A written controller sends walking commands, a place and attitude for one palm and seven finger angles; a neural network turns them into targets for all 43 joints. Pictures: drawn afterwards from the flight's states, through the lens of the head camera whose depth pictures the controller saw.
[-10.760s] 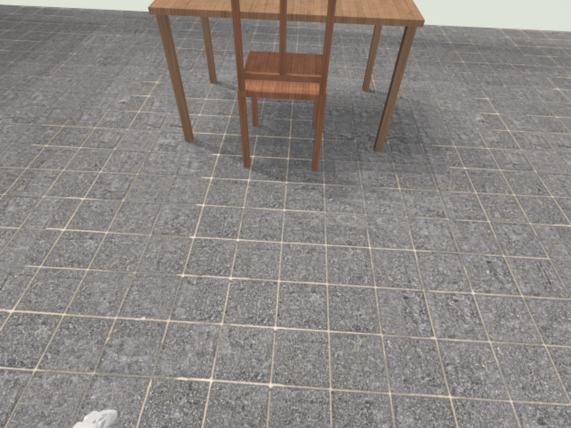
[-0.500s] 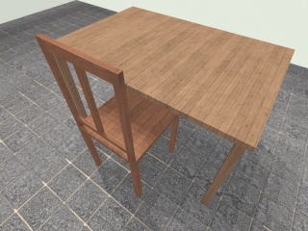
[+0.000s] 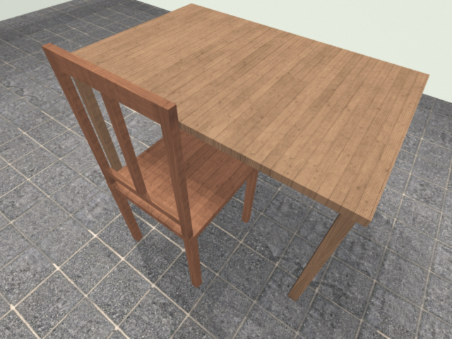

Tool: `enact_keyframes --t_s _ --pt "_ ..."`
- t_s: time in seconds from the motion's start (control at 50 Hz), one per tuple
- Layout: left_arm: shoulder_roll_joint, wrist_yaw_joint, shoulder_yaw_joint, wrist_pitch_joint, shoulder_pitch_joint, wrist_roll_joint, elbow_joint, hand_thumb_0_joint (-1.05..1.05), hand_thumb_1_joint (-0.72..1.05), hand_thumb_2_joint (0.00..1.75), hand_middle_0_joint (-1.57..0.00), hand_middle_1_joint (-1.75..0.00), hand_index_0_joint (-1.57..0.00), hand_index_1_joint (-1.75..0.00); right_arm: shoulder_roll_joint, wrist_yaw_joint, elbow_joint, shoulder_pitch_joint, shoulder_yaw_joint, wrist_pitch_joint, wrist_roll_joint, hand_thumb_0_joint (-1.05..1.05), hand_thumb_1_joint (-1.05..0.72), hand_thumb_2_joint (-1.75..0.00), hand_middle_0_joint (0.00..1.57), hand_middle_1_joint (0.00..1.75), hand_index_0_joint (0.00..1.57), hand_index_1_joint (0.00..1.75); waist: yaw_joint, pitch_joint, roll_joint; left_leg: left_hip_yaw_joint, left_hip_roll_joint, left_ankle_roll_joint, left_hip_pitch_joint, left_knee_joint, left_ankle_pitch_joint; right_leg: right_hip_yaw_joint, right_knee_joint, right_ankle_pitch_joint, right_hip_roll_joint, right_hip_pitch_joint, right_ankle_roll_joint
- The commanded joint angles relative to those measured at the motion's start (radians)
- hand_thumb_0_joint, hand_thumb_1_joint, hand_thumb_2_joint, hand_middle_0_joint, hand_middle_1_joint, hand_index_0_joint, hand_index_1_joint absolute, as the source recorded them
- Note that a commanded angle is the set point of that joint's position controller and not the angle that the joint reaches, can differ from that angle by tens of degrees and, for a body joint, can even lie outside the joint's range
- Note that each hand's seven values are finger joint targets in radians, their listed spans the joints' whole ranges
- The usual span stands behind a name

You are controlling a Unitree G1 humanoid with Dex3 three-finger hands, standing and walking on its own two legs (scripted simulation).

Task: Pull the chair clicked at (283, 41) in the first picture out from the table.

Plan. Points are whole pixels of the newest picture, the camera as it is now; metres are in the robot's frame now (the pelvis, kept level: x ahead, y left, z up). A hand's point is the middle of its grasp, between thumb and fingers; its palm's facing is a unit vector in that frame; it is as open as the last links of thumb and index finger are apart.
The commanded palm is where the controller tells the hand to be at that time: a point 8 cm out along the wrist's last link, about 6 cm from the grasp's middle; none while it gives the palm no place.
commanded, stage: look again from close up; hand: left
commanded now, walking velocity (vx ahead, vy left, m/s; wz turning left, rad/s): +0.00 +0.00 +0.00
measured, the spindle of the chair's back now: (127, 151) +0.56 +0.30 -0.05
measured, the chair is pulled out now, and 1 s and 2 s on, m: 0.00 0.00 0.00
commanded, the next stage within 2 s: shuffle to correct the standing spot in 0.02 s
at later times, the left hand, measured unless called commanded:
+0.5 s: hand out of the picture +0.00 +0.23 -0.18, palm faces -0.02 -0.97 -0.23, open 7.4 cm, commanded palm none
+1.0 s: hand out of the picture +0.06 +0.26 -0.15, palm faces -0.32 -0.90 -0.30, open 7.4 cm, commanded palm none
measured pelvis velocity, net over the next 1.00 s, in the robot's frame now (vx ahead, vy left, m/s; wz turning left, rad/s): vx -0.05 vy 0.09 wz -0.41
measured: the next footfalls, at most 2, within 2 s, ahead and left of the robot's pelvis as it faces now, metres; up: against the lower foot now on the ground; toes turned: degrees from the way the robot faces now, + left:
right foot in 0.84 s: -0.06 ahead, -0.01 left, +0.00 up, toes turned -26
left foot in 1.26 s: +0.07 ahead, +0.27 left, +0.00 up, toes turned -25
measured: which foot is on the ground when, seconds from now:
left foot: down 0.00-0.84, up 0.86-1.00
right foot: down 0.00-0.52, up 0.54-0.82, down 0.84-1.00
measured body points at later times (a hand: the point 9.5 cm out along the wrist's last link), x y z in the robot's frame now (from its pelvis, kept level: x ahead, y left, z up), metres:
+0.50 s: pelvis -0.01 +0.04 -0.01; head +0.02 +0.04 +0.44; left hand +0.00 +0.28 -0.16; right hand +0.03 -0.22 -0.15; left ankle +0.02 +0.14 -0.74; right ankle -0.04 -0.11 -0.74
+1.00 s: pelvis -0.05 +0.09 +0.00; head -0.02 +0.04 +0.45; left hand +0.08 +0.30 -0.13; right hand -0.07 -0.16 -0.16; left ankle +0.02 +0.22 -0.66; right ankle -0.10 +0.00 -0.74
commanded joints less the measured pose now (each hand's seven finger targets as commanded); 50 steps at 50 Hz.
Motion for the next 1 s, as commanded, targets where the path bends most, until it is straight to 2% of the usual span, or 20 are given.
enact_keyframes --t_s 0.0,0.16,0.28,0.34,0.38,0.42,0.44,0.46,0.48,0.5,0.54,0.58,0.62,0.72,0.78,0.8,0.82,0.84,0.9,0.98 --pt "0.094 0.008 0.023 -0.013 0.071 -0.005 -0.025 0.00 0.90 0.90 -0.20 -0.30 -0.20 -0.30 -0.096 -0.009 -0.030 0.051 -0.018 -0.013 0.001 0.00 -0.90 -0.90 0.20 0.30 0.20 0.30 -0.002 0.024 0.021 -0.097 0.096 0.027 0.040 -0.083 0.183 0.083 -0.080 0.235 -0.102 -0.073 -0.019" --pt "0.114 0.009 0.038 -0.007 0.070 -0.005 -0.035 0.00 0.90 0.90 -0.20 -0.30 -0.20 -0.30 -0.100 -0.009 -0.035 0.055 -0.027 -0.005 0.000 0.00 -0.90 -0.90 0.20 0.30 0.20 0.30 0.007 0.024 0.025 -0.067 0.094 0.016 0.029 -0.051 0.182 0.133 -0.060 0.321 -0.124 -0.079 -0.042" --pt "0.185 0.016 0.084 0.009 0.085 0.000 -0.081 0.00 0.90 0.90 -0.20 -0.30 -0.20 -0.30 -0.106 -0.009 -0.114 0.026 -0.056 0.020 -0.003 0.00 -0.90 -0.90 0.20 0.30 0.20 0.30 0.025 -0.016 -0.085 0.018 0.048 -0.023 -0.104 0.105 0.052 0.323 -0.036 0.561 -0.242 -0.008 -0.125" --pt "0.207 0.026 0.106 0.014 0.104 0.007 -0.097 0.00 0.90 0.90 -0.20 -0.30 -0.20 -0.30 -0.097 -0.007 -0.157 -0.015 -0.064 0.023 -0.003 0.00 -0.90 -0.90 0.20 0.30 0.20 0.30 0.051 0.001 -0.145 0.000 0.024 -0.035 -0.241 0.195 -0.147 0.437 -0.047 0.669 -0.324 0.048 -0.198" --pt "0.213 0.029 0.118 0.016 0.089 0.013 -0.114 0.00 0.90 0.90 -0.20 -0.30 -0.20 -0.30 -0.099 -0.005 -0.184 -0.034 -0.072 0.021 0.000 0.00 -0.90 -0.90 0.20 0.30 0.20 0.30 0.054 0.004 -0.161 -0.039 0.027 -0.034 -0.276 0.219 -0.195 0.454 -0.041 0.701 -0.335 0.045 -0.211" --pt "0.216 0.025 0.122 0.021 0.024 0.014 -0.146 0.00 0.90 0.90 -0.20 -0.30 -0.20 -0.30 -0.100 -0.003 -0.185 0.013 -0.077 0.016 0.005 0.00 -0.90 -0.90 0.20 0.30 0.20 0.30 0.012 -0.005 -0.145 -0.051 0.032 -0.033 -0.160 0.091 -0.114 0.405 0.005 0.648 -0.299 -0.050 -0.172" --pt "0.217 0.019 0.121 0.026 -0.015 0.010 -0.163 0.00 0.90 0.90 -0.20 -0.30 -0.20 -0.30 -0.101 -0.001 -0.174 0.056 -0.078 0.014 0.004 0.00 -0.90 -0.90 0.20 0.30 0.20 0.30 -0.011 -0.023 -0.131 -0.027 0.015 -0.033 -0.028 -0.008 -0.013 0.351 0.034 0.552 -0.240 -0.146 -0.134" --pt "0.199 0.012 0.119 0.031 -0.042 0.008 -0.184 0.00 0.90 0.90 -0.20 -0.30 -0.20 -0.30 -0.128 -0.002 -0.165 0.101 -0.083 0.009 0.001 0.00 -0.90 -0.90 0.20 0.30 0.20 0.30 -0.030 -0.052 -0.055 -0.040 0.060 -0.023 0.112 -0.068 0.086 0.278 0.101 0.385 -0.159 -0.250 -0.093" --pt "0.155 0.004 0.114 0.039 -0.049 0.005 -0.207 0.00 0.90 0.90 -0.20 -0.30 -0.20 -0.30 -0.186 -0.003 -0.172 0.113 -0.096 0.009 -0.009 0.00 -0.90 -0.90 0.20 0.30 0.20 0.30 -0.031 -0.058 0.157 -0.185 0.204 0.034 0.194 -0.108 0.197 0.141 0.232 0.054 -0.031 -0.393 -0.039" --pt "0.125 0.002 0.110 0.044 -0.063 0.009 -0.220 0.00 0.90 0.90 -0.20 -0.30 -0.20 -0.30 -0.224 -0.003 -0.187 0.123 -0.104 0.019 -0.010 0.00 -0.90 -0.90 0.20 0.30 0.20 0.30 -0.037 -0.056 0.287 -0.252 0.330 0.116 0.125 -0.183 0.221 0.010 0.449 -0.269 0.017 -0.418 -0.002" --pt "0.128 0.006 0.112 0.063 -0.048 0.013 -0.212 0.00 0.90 0.90 -0.20 -0.30 -0.20 -0.30 -0.180 0.003 -0.241 0.008 -0.094 0.027 -0.012 0.00 -0.90 -0.90 0.20 0.30 0.20 0.30 -0.009 -0.026 0.233 -0.223 0.346 0.177 -0.060 -0.245 0.002 0.029 0.699 -0.254 -0.029 -0.389 -0.009" --pt "0.111 -0.003 0.117 0.067 -0.002 0.018 -0.188 0.00 0.90 0.90 -0.20 -0.30 -0.20 -0.30 -0.161 0.004 -0.280 -0.090 -0.080 0.028 -0.023 0.00 -0.90 -0.90 0.20 0.30 0.20 0.30 0.039 0.014 0.141 -0.135 0.292 0.164 -0.159 -0.241 -0.042 0.005 0.779 -0.151 -0.054 -0.350 -0.013" --pt "0.091 -0.006 0.114 0.070 0.031 0.020 -0.182 0.00 0.90 0.90 -0.20 -0.30 -0.20 -0.30 -0.159 0.004 -0.289 -0.116 -0.082 0.026 -0.028 0.00 -0.90 -0.90 0.20 0.30 0.20 0.30 0.051 -0.001 0.119 -0.064 0.265 0.156 -0.142 -0.217 0.025 -0.031 0.720 -0.134 -0.061 -0.334 -0.004" --pt "0.086 -0.009 0.105 0.063 -0.024 0.022 -0.227 0.00 0.90 0.90 -0.20 -0.30 -0.20 -0.30 -0.168 0.003 -0.256 -0.007 -0.093 0.033 -0.030 0.00 -0.90 -0.90 0.20 0.30 0.20 0.30 -0.004 -0.062 0.135 -0.041 0.284 0.177 0.043 -0.125 0.202 -0.095 0.342 -0.190 -0.071 -0.284 0.002" --pt "0.108 -0.001 0.111 0.047 0.051 0.022 -0.222 0.00 0.90 0.90 -0.20 -0.30 -0.20 -0.30 -0.181 0.016 -0.261 0.000 -0.100 0.040 -0.018 0.00 -0.90 -0.90 0.20 0.30 0.20 0.30 0.046 -0.111 0.047 0.044 0.251 0.107 -0.039 0.030 0.222 -0.090 0.024 0.070 -0.085 -0.062 -0.005" --pt "0.165 0.009 0.118 0.034 0.100 0.028 -0.213 0.00 0.90 0.90 -0.20 -0.30 -0.20 -0.30 -0.146 0.024 -0.277 -0.012 -0.098 0.041 -0.010 0.00 -0.90 -0.90 0.20 0.30 0.20 0.30 0.074 -0.108 -0.118 0.113 0.179 0.037 -0.173 0.169 0.078 0.091 -0.095 0.218 -0.230 0.053 -0.052" --pt "0.275 0.024 0.139 0.022 0.125 0.032 -0.221 0.00 0.90 0.90 -0.20 -0.30 -0.20 -0.30 -0.099 0.026 -0.317 -0.048 -0.088 0.040 -0.016 0.00 -0.90 -0.90 0.20 0.30 0.20 0.30 0.094 -0.076 -0.303 0.130 0.046 -0.042 -0.464 0.379 -0.265 0.463 -0.133 0.596 -0.476 0.170 -0.155" --pt "0.291 0.031 0.137 0.016 0.149 0.018 -0.207 0.00 0.90 0.90 -0.20 -0.30 -0.20 -0.30 -0.128 0.019 -0.323 -0.090 -0.089 0.047 -0.027 0.00 -0.90 -0.90 0.20 0.30 0.20 0.30 0.094 -0.067 -0.195 -0.008 0.038 -0.056 -0.487 0.552 -0.311 0.456 -0.120 0.768 -0.535 0.116 -0.227" --pt "0.224 0.032 0.121 0.006 0.026 0.018 -0.223 0.00 0.90 0.90 -0.20 -0.30 -0.20 -0.30 -0.119 0.024 -0.297 -0.100 -0.092 0.064 -0.027 0.00 -0.90 -0.90 0.20 0.30 0.20 0.30 0.041 -0.018 -0.180 -0.103 0.044 -0.068 -0.498 0.682 -0.125 0.290 -0.088 0.679 -0.372 0.020 -0.184" --pt "0.238 0.016 0.122 -0.004 -0.005 0.014 -0.232 0.00 0.90 0.90 -0.20 -0.30 -0.20 -0.30 -0.104 0.035 -0.267 -0.048 -0.089 0.066 -0.016 0.00 -0.90 -0.90 0.20 0.30 0.20 0.30 0.023 -0.064 -0.142 -0.077 0.016 -0.093 -0.416 0.620 -0.010 0.200 -0.099 0.537 -0.296 -0.021 -0.144"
